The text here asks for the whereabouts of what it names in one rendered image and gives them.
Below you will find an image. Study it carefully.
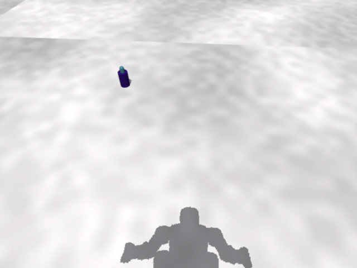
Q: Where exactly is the bottle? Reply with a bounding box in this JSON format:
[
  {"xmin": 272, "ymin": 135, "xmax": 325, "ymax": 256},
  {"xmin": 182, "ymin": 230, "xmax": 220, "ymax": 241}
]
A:
[{"xmin": 118, "ymin": 66, "xmax": 130, "ymax": 88}]

